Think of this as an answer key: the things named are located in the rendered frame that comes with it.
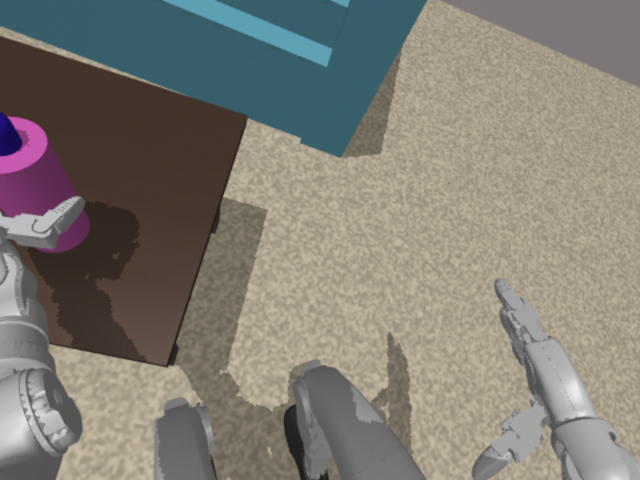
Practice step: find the sofa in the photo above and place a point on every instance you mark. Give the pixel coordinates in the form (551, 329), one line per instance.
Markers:
(309, 68)

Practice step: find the right robot hand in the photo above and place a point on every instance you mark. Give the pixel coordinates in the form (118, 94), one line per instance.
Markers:
(558, 392)

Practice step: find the right robot arm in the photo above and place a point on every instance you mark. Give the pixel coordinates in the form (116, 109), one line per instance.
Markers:
(588, 450)

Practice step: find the coffee table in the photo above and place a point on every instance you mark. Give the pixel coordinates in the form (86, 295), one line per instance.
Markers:
(152, 166)

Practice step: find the left robot hand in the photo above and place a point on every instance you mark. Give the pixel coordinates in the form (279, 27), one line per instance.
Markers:
(42, 231)

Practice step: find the right robot foot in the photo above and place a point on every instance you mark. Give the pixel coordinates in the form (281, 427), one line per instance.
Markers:
(295, 443)

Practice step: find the bottle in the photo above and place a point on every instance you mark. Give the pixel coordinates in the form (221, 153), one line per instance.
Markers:
(32, 179)

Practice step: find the left robot arm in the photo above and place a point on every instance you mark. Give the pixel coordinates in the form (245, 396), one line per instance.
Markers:
(38, 420)

